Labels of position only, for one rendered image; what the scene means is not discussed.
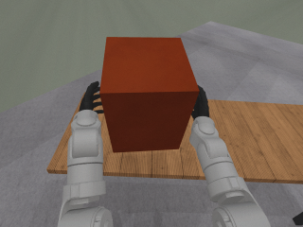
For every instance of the table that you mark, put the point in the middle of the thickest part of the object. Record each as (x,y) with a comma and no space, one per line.
(264,141)

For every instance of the left robot forearm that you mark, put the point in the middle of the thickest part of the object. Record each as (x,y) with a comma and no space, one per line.
(85,163)

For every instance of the right robot forearm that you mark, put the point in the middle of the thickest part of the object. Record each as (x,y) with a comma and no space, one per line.
(224,185)

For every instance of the right robot hand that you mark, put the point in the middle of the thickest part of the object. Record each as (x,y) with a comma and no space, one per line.
(201,105)

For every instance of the carton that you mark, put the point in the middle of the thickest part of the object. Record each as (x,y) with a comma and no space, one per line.
(147,91)

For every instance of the left robot upper arm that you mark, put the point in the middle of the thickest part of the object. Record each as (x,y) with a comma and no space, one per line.
(97,216)

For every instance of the right robot upper arm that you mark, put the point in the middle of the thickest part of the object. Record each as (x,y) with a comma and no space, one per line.
(239,214)

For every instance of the left robot hand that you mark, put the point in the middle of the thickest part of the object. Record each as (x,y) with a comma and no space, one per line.
(87,103)

